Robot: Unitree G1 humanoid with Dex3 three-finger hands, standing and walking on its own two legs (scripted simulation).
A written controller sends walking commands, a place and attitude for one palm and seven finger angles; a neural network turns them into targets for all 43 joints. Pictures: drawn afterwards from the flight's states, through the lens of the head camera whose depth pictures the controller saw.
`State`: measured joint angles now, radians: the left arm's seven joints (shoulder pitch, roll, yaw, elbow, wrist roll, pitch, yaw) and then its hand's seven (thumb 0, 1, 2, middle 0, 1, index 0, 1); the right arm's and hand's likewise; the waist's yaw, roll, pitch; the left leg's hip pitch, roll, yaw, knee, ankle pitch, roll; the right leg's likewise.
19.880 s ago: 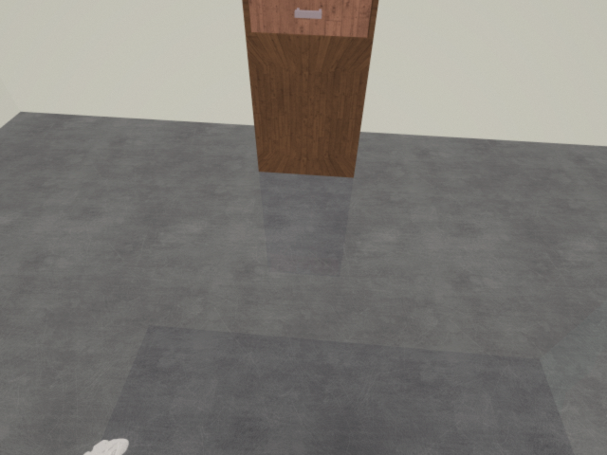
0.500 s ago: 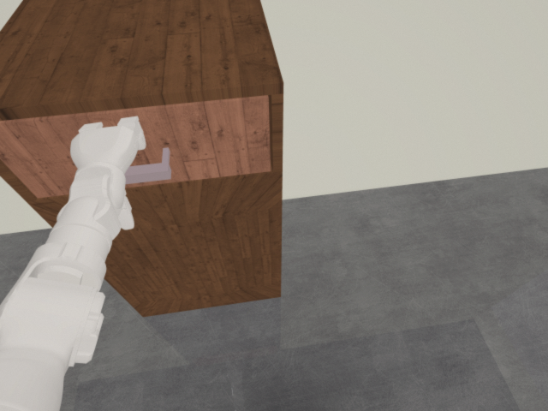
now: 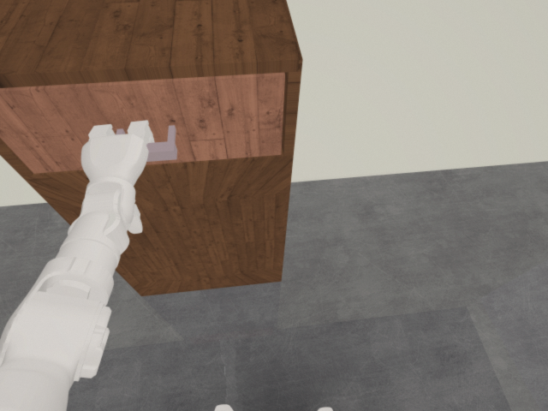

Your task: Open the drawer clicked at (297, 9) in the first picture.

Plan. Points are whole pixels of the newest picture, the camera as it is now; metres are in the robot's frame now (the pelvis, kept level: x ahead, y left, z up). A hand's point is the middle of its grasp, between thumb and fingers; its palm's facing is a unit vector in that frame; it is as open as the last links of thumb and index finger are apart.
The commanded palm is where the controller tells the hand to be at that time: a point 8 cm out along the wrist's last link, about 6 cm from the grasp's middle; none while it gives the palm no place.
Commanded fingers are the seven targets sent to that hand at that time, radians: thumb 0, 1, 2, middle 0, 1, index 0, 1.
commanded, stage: lower the fingers behind the handle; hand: left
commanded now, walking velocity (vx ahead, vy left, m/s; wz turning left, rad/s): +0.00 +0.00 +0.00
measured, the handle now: (145, 143) +0.52 +0.21 +0.06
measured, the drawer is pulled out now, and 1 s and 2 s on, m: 0.00 0.00 0.03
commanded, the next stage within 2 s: close the thumb around the handle in 0.38 s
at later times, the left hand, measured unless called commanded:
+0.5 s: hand (129, 179) +0.47 +0.23 +0.03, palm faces -0.03 -0.02 -1.00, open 13.9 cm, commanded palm +0.45 +0.22 +0.09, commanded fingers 0.00 -0.39 0.35 -0.31 -1.21 -0.31 -1.21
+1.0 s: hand (128, 179) +0.47 +0.23 +0.04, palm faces -0.03 -0.03 -1.00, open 7.2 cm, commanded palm +0.45 +0.23 +0.09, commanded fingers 0.00 0.90 0.90 -0.40 -1.35 -0.40 -1.35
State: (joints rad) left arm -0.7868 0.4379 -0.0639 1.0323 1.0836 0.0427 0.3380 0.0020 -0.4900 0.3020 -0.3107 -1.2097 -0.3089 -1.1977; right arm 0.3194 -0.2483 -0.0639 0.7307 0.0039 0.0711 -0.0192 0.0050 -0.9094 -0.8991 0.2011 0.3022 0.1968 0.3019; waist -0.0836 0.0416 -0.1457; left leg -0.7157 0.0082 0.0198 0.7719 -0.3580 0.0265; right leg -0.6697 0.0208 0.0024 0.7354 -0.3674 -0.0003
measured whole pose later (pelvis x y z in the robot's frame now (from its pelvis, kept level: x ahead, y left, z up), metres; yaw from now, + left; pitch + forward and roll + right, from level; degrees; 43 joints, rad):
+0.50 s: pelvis +0.01 -0.01 +0.00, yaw +0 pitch +17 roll -1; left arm -0.74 0.46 -0.04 1.00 1.08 -0.01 0.32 0.00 -0.49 0.30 -0.32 -1.20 -0.30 -1.20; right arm 0.33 -0.26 -0.07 0.73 0.01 0.08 -0.03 0.01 -0.91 -0.90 0.20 0.30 0.20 0.30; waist -0.08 0.04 -0.15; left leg -0.70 0.01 0.02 0.77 -0.37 0.02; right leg -0.65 0.03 0.00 0.73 -0.38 -0.01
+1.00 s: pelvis +0.01 +0.00 +0.00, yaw -1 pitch +17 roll -1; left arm -0.71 0.47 -0.02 0.98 1.08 -0.03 0.31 0.00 0.48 0.72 -0.37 -1.29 -0.36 -1.30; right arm 0.33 -0.25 -0.06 0.72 0.01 0.09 -0.03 0.01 -0.91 -0.90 0.20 0.30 0.20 0.30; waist -0.08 0.04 -0.15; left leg -0.68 0.02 0.03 0.76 -0.37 0.02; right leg -0.64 0.03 0.01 0.72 -0.38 -0.01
